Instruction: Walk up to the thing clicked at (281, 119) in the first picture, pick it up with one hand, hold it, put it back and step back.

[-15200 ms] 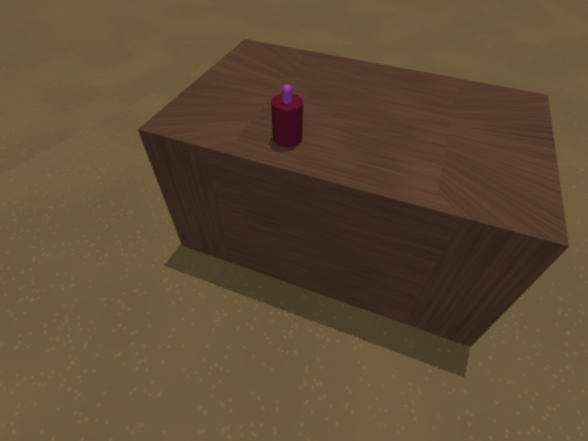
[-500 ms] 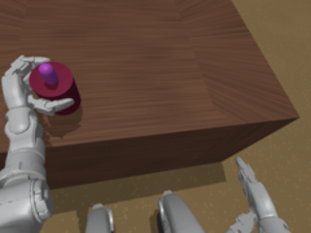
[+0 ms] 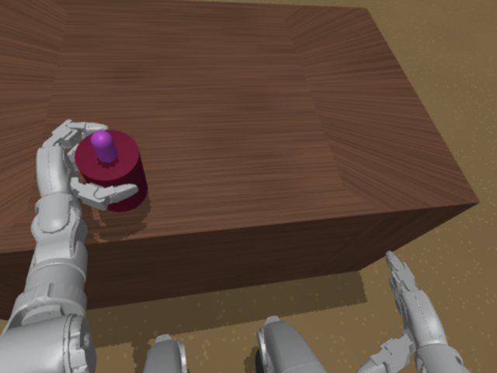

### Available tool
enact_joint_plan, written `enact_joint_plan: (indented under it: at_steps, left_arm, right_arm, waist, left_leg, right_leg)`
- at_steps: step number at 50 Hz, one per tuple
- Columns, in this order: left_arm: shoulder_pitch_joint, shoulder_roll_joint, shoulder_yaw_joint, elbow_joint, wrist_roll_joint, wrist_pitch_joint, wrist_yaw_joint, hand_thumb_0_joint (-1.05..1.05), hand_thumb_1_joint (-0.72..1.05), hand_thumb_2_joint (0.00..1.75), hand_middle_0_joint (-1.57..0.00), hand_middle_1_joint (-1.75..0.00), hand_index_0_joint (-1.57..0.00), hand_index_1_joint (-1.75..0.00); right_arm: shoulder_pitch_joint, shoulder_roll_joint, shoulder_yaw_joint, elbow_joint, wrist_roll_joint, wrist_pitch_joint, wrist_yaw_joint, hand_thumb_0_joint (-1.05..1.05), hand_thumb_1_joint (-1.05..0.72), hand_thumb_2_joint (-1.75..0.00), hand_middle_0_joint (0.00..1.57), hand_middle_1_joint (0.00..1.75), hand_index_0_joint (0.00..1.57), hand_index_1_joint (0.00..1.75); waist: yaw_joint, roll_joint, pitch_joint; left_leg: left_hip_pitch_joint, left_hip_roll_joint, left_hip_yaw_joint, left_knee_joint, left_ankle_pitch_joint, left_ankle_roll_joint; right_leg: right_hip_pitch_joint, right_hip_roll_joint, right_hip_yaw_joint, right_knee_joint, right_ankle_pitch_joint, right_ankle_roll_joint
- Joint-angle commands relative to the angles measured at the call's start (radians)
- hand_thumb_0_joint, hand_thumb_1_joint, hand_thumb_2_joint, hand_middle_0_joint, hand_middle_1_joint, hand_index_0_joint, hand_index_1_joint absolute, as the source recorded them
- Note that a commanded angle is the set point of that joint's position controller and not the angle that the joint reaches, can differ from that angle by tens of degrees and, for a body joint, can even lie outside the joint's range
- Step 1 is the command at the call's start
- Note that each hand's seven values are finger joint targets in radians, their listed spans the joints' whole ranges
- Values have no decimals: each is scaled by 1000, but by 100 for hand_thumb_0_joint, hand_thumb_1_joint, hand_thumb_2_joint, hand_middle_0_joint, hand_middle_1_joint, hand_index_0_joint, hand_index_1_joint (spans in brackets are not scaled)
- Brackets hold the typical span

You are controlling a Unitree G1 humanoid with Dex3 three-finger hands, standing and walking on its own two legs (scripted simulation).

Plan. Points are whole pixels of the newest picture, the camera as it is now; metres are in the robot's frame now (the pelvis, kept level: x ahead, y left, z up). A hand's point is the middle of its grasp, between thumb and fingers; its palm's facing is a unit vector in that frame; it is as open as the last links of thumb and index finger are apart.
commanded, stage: settle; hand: left
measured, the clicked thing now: (112, 166) +0.46 +0.16 +0.01
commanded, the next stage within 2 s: lift in 0.20 s
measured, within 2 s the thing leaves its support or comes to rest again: neither
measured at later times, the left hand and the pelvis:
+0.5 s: hand (88, 152) +0.46 +0.18 +0.06, palm faces +0.11 -0.99 -0.04, open 11.8 cm; pelvis +0.00 +0.00 +0.01, yaw +0 degrees
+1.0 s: hand (64, 149) +0.41 +0.18 +0.14, palm faces +0.14 -0.99 -0.06, open 11.9 cm; pelvis +0.01 +0.00 +0.04, yaw +0 degrees
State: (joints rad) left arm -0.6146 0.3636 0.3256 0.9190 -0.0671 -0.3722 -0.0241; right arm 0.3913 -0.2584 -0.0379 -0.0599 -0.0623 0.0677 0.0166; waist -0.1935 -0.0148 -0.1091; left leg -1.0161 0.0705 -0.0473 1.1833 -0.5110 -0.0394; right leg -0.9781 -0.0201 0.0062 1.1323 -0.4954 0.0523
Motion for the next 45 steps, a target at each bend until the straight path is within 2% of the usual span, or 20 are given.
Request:
enact_joint_plan:
  at_steps: [1,4,6,9,11,14,16,19,21,23,24,25,26,27,28,31,35,38,43,45]
  left_arm:
    - [-557,231,32,-376,-50,-128,16,0,-11,125,-119,-133,-119,-136]
    - [-538,242,39,-343,-53,-120,15,0,-11,126,-117,-133,-117,-136]
    - [-630,253,26,-458,-48,-130,13,0,-9,127,-118,-133,-118,-136]
    - [-586,266,46,-390,-51,-115,13,0,-10,129,-118,-135,-118,-138]
    - [-590,229,30,-347,-56,-111,12,0,-9,131,-118,-136,-119,-139]
    - [-648,260,33,-412,-49,-112,12,0,-11,130,-120,-136,-120,-139]
    - [-608,223,18,-336,-54,-101,3,0,-8,125,-120,-137,-122,-138]
    - [-579,238,25,-327,-49,-91,3,0,-8,123,-119,-136,-121,-137]
    - [-587,225,9,-368,-50,-89,-3,0,-7,124,-118,-136,-120,-137]
    - [-560,192,-1,-375,-62,-77,-3,0,-5,126,-120,-138,-122,-139]
    - [-546,220,10,-407,-59,-72,2,0,-3,126,-119,-136,-121,-137]
    - [-581,238,13,-483,-56,-74,5,0,-4,126,-119,-136,-120,-137]
    - [-551,205,-2,-449,-58,-64,7,0,-5,125,-118,-136,-120,-137]
    - [-513,168,-16,-441,-69,-57,8,0,-5,127,-118,-137,-120,-138]
    - [-510,195,-1,-477,-73,-53,12,0,-4,126,-117,-136,-119,-137]
    - [-534,194,-13,-635,-69,-38,32,0,-6,126,-117,-136,-118,-137]
    - [-394,161,-18,-644,-83,14,45,0,-9,127,-114,-136,-116,-137]
    - [-405,161,-32,-798,-80,42,54,0,-12,126,-111,-134,-113,-135]
    - [-312,85,-68,-778,-101,108,52,0,-15,127,-111,-135,-113,-136]
    - [-307,106,-60,-792,-97,133,53,0,-13,126,-111,-135,-113,-136]
  right_arm:
    - [18,-136,-99,-176,2,-46,-22,0,53,-6,5,5,5,5]
    - [3,-156,-114,-133,5,-44,-32,0,53,-6,5,5,5,5]
    - [13,-132,-88,-142,3,-46,-29,0,53,-6,5,5,5,5]
    - [-7,-147,-111,-145,11,-42,-33,0,54,-6,5,5,5,5]
    - [-5,-140,-103,-117,10,-41,-33,0,55,-6,5,5,5,5]
    - [-2,-133,-101,-122,14,-45,-33,0,54,-6,5,5,5,5]
    - [-16,-133,-102,-133,16,-47,-35,0,54,-6,5,5,5,5]
    - [-12,-159,-122,-185,21,-47,-39,0,53,-6,5,5,5,5]
    - [33,-127,-101,-126,21,-41,-34,0,54,-6,5,5,5,5]
    - [-4,-144,-120,-167,27,-49,-38,0,53,-6,5,5,5,5]
    - [-4,-161,-130,-191,31,-50,-40,0,54,-6,5,5,5,5]
    - [9,-138,-113,-174,30,-49,-40,0,54,-6,5,5,5,5]
    - [15,-114,-95,-155,31,-47,-39,0,54,-6,5,5,5,5]
    - [-1,-120,-106,-178,32,-50,-41,0,54,-5,5,5,5,5]
    - [12,-153,-136,-158,34,-50,-46,0,54,-6,5,5,5,5]
    - [12,-120,-105,-174,34,-51,-46,0,55,-5,5,5,5,5]
    - [21,-130,-131,-129,42,-48,-60,0,55,-5,5,5,5,5]
    - [38,-123,-130,-125,46,-51,-66,0,55,-5,5,5,5,5]
    - [18,-96,-110,-60,57,-59,-78,0,56,-5,5,5,5,5]
    - [-1,-107,-115,-50,63,-66,-81,0,57,-5,5,5,5,5]
  waist:
    - [14,185,-588]
    - [17,158,-574]
    - [16,231,-616]
    - [21,179,-577]
    - [20,172,-536]
    - [19,208,-564]
    - [13,164,-536]
    - [25,137,-560]
    - [40,186,-555]
    - [43,170,-560]
    - [51,158,-576]
    - [58,190,-586]
    - [66,179,-540]
    - [65,148,-544]
    - [64,156,-569]
    - [80,200,-573]
    - [96,161,-525]
    - [90,179,-548]
    - [102,115,-444]
    - [116,122,-403]
  left_leg:
    - [409,-43,28,-149,369,35]
    - [388,-46,37,-152,353,41]
    - [452,-43,33,-153,381,34]
    - [440,-40,28,-173,367,34]
    - [428,-38,23,-187,362,29]
    - [479,-36,26,-188,362,30]
    - [446,-38,29,-199,323,33]
    - [450,-40,32,-211,316,35]
    - [471,-42,37,-218,336,29]
    - [485,-40,30,-228,352,26]
    - [494,-39,32,-230,367,27]
    - [498,-42,39,-231,360,27]
    - [484,-44,40,-244,337,25]
    - [471,-42,38,-251,347,26]
    - [496,-41,42,-246,375,29]
    - [550,-41,39,-263,420,21]
    - [554,-44,47,-289,429,24]
    - [606,-42,51,-301,464,24]
    - [583,-46,58,-340,432,29]
    - [589,-48,60,-369,398,24]
  right_leg:
    - [272,30,-26,-135,397,-52]
    - [290,27,-12,-150,421,-43]
    - [264,27,-22,-147,406,-52]
    - [268,29,-29,-159,381,-54]
    - [257,32,-37,-157,368,-57]
    - [234,31,-35,-167,356,-57]
    - [251,32,-36,-179,340,-53]
    - [285,31,-34,-194,339,-50]
    - [282,32,-36,-193,346,-54]
    - [288,32,-41,-194,351,-58]
    - [309,34,-39,-198,365,-58]
    - [322,30,-33,-203,366,-55]
    - [318,33,-37,-212,347,-55]
    - [345,34,-40,-214,356,-55]
    - [354,31,-33,-218,385,-53]
    - [358,36,-39,-222,403,-59]
    - [408,34,-35,-249,426,-54]
    - [423,33,-34,-263,454,-51]
    - [455,30,-31,-305,446,-46]
    - [449,32,-35,-320,409,-49]
